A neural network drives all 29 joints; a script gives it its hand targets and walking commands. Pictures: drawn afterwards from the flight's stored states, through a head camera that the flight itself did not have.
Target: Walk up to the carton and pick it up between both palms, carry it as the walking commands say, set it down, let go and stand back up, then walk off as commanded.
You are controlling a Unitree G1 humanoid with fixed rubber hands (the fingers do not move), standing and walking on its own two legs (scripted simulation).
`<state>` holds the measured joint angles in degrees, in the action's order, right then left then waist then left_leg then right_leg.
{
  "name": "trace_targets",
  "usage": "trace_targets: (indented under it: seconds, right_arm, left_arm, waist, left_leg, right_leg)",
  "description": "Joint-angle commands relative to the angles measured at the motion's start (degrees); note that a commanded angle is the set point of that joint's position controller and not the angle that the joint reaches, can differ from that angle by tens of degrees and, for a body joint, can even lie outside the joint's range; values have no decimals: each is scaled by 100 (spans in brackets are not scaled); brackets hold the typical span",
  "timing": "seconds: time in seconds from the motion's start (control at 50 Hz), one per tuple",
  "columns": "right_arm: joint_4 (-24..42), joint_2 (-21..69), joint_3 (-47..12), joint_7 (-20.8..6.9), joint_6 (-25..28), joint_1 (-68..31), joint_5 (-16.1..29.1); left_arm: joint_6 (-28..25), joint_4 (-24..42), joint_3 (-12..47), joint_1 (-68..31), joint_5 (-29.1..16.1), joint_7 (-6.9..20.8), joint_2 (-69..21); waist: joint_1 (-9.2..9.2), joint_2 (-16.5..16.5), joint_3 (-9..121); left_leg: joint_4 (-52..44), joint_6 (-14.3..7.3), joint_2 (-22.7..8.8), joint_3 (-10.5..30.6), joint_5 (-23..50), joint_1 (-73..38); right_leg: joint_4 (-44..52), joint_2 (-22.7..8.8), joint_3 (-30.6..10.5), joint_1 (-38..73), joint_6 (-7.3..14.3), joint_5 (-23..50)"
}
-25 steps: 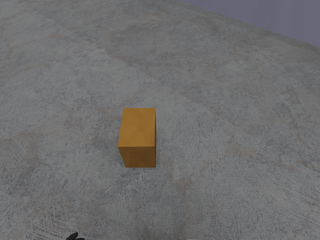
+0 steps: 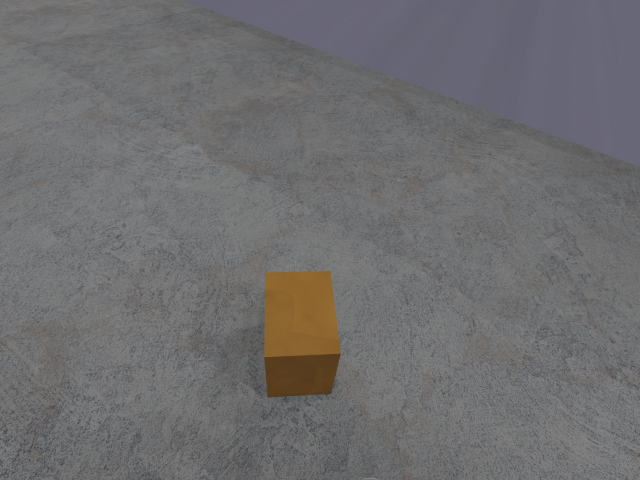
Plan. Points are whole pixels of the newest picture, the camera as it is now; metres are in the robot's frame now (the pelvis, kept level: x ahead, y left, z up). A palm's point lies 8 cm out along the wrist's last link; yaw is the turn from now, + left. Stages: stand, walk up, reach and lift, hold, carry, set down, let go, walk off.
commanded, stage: walk up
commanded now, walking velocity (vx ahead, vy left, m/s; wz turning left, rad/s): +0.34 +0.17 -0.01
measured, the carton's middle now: (298, 334) +0.67 -0.01 -0.64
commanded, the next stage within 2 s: none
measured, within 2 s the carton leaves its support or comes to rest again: neither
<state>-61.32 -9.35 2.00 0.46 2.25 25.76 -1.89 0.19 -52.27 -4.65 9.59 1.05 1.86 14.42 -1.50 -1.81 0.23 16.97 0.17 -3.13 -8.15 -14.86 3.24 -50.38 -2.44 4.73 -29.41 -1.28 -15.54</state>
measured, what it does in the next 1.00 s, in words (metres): walks ahead: right foot, then left foot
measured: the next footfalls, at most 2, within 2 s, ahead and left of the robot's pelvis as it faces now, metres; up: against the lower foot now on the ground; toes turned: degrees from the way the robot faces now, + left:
right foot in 0.14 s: +0.18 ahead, -0.07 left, +0.00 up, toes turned -6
left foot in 0.46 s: +0.27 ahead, +0.22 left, +0.00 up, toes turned +8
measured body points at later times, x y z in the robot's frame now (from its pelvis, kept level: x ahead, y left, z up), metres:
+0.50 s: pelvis +0.19 +0.08 -0.02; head +0.22 +0.09 +0.43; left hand +0.17 +0.32 -0.17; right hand +0.26 -0.15 -0.16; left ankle +0.23 +0.21 -0.75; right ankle +0.14 -0.06 -0.74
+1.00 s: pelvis +0.20 +0.02 -0.01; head +0.25 -0.02 +0.43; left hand +0.31 +0.27 -0.14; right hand +0.23 -0.27 -0.17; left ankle +0.19 +0.18 -0.69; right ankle +0.23 -0.10 -0.75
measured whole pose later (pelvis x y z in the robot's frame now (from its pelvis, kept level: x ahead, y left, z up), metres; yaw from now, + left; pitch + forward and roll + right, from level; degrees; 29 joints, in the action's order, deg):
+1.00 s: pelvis +0.20 +0.02 -0.01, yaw -3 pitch +1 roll +2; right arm -54.4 -17.2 4.3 1.4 -4.2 11.3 -0.7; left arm 1.6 -51.7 -3.9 8.9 1.6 -0.7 11.8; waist -1.3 2.5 -5.5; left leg 56.1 3.3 -3.1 0.1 -29.2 25.2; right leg -32.6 -2.9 1.0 -20.2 0.1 -13.6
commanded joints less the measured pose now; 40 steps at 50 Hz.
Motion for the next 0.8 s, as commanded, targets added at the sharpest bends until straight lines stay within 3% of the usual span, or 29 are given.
trace_targets:
  seconds: [0.0,0.02,0.06,0.12,0.14,0.16,0.18,0.22,0.24,0.28,0.3,0.36,0.38,0.4,0.42,0.44,0.46,0.48,0.5,0.52,0.54,0.56,0.6,0.62,0.66,0.72,0.74,0.76,0.78]
  right_arm:
    - [103,-708,122,56,121,148,-7]
    - [28,-674,140,72,112,231,-15]
    - [-121,-653,147,66,44,470,14]
    - [-266,-517,93,86,6,581,111]
    - [-115,-396,84,60,32,358,161]
    - [179,-344,40,55,34,297,146]
    - [169,-590,130,58,-9,262,50]
    - [244,-411,117,29,14,32,25]
    - [128,-271,111,5,-2,149,33]
    - [144,-125,96,-46,-88,154,58]
    - [207,-151,79,-71,-108,-24,65]
    - [352,-6,5,-105,-113,-426,125]
    - [380,-125,-2,-84,-63,-407,183]
    - [281,-191,-14,16,-47,-426,200]
    - [258,-491,82,87,2,-236,202]
    - [229,-861,129,121,55,86,139]
    - [255,-1320,233,136,48,92,152]
    - [212,-1318,212,156,27,155,97]
    - [253,-1196,215,196,5,-169,54]
    - [344,-1002,182,237,-52,-524,58]
    - [396,-1073,236,295,-91,-505,90]
    - [375,-1207,301,385,-120,-336,109]
    - [381,-1201,331,453,-119,-243,81]
    - [513,-1048,319,392,-110,-490,35]
    - [663,-1120,349,332,-127,-1052,-5]
    - [665,-1295,425,254,-131,-1113,-34]
    - [676,-1329,395,210,-150,-1088,-32]
    - [697,-1382,404,200,-195,-1208,-1]
    - [774,-1570,474,253,-249,-1199,48]
  left_arm:
    - [-102,402,64,-490,-85,-25,-5]
    - [-130,439,98,-542,-97,-63,-57]
    - [-162,453,111,-537,-90,-118,-44]
    - [-238,144,69,423,-63,-268,22]
    - [-318,-44,-22,1216,55,-334,417]
    - [-326,-179,-176,1855,79,-375,1147]
    - [-300,-259,-214,1609,52,-351,1045]
    - [-336,-86,-100,709,65,-336,531]
    - [-373,-122,-53,498,32,-345,332]
    - [-415,-158,-20,561,6,-352,231]
    - [-436,-227,-23,598,34,-347,228]
    - [-430,-214,-8,646,34,-269,216]
    - [-372,-265,22,595,-15,-289,241]
    - [-268,-405,110,663,-75,-330,-3]
    - [-243,-469,71,884,-139,-332,26]
    - [-239,-368,86,1024,-136,-347,-124]
    - [-170,-284,28,1215,-117,-385,-210]
    - [-58,-245,22,1021,-96,-427,-82]
    - [-21,-234,57,914,-73,-431,-229]
    - [7,-253,26,870,-56,-412,-172]
    - [70,-261,-66,773,-36,-381,49]
    - [165,-247,-164,735,49,-324,191]
    - [284,-110,-219,659,112,-214,92]
    - [319,-40,-169,644,72,-188,-45]
    - [335,76,-152,588,28,-115,18]
    - [387,178,-67,198,47,-105,-8]
    - [370,158,-55,276,52,-105,9]
    - [379,125,-61,370,29,-143,19]
    - [440,155,-109,329,27,-107,198]
  waist:
    - [-4,1079,-724]
    - [2,1240,-667]
    - [-33,1093,-642]
    - [350,908,-51]
    - [822,414,402]
    - [950,-1220,822]
    - [713,-743,644]
    - [353,-288,-298]
    - [195,-214,-410]
    - [130,-432,-281]
    - [100,-557,-279]
    - [116,-858,-173]
    - [36,-1302,-168]
    - [-52,-908,-355]
    - [-82,-513,-206]
    - [-75,286,272]
    - [-97,1456,616]
    - [-248,1599,617]
    - [-242,1734,542]
    - [-149,1441,408]
    - [-152,1344,455]
    - [-161,994,342]
    - [-8,885,408]
    - [69,1405,269]
    - [257,1708,144]
    - [175,1423,-94]
    - [162,1395,-21]
    - [165,1523,-32]
    - [133,1519,-351]
  left_leg:
    - [-987,-732,-1131,808,540,-4]
    - [-760,-760,-1167,779,1173,-194]
    - [-368,-804,-1168,749,1992,-184]
    - [953,-532,-719,332,2861,529]
    - [2039,-267,-375,165,2011,1588]
    - [3747,13,271,32,-1121,2885]
    - [4570,58,-109,784,-1680,2724]
    - [4536,162,-408,705,-1193,2823]
    - [4287,182,-501,713,-972,2675]
    - [3756,275,-475,559,-768,2274]
    - [3338,264,-470,527,-754,2306]
    - [2015,243,-182,23,-182,1344]
    - [1618,282,-110,-132,391,1008]
    - [982,350,28,-130,1197,687]
    - [688,346,-154,-58,1905,318]
    - [740,289,-965,578,3645,-94]
    - [581,-300,-1888,1532,5117,-271]
    - [447,-754,-2177,1933,5455,-540]
    - [491,-974,-2212,1725,5258,-531]
    - [622,-963,-2039,1435,4758,-428]
    - [707,-967,-2105,1366,4657,-432]
    - [709,-1106,-2449,1583,4772,-408]
    - [699,-965,-2277,1262,4336,-87]
    - [564,-881,-2036,916,3831,187]
    - [278,-811,-1822,680,2883,767]
    - [72,-749,-1858,971,2657,907]
    - [147,-655,-1766,795,2533,898]
    - [417,-625,-1774,768,3239,796]
    - [555,-720,-2036,991,4526,692]
  right_leg:
    - [1076,-19,-67,-87,79,134]
    - [1389,-23,-41,-3,142,28]
    - [1685,100,150,389,179,-158]
    - [2480,205,417,2278,263,477]
    - [2575,-635,-499,3660,538,634]
    - [3238,-2447,-3151,4294,1293,718]
    - [3448,-2654,-3457,3457,1509,716]
    - [3673,-2016,-2535,2355,1490,598]
    - [3719,-1813,-2031,2012,1331,705]
    - [3689,-1486,-1486,1744,1159,1110]
    - [3722,-1501,-1352,1780,1166,1086]
    - [3730,-1016,-757,1335,966,358]
    - [3417,-721,-293,1320,856,603]
    - [2908,-509,-63,1265,588,2617]
    - [2454,-364,217,1306,351,3064]
    - [2091,-149,254,1135,32,1533]
    - [1330,278,256,915,-143,-654]
    - [461,324,-81,565,-147,-1740]
    - [-14,193,-300,220,-116,-1873]
    - [-356,125,-406,57,-120,-1783]
    - [-893,99,-464,-168,-143,-1692]
    - [-1573,58,-547,-534,-224,-1687]
    - [-2190,-13,-758,-557,-204,-1310]
    - [-1969,-37,-629,-512,-207,-993]
    - [-1209,-84,-603,-35,-132,-628]
    - [178,-138,-448,445,-69,-565]
    - [546,-88,-332,726,-65,-495]
    - [790,59,-262,784,-86,-529]
    - [793,67,-339,523,-157,-725]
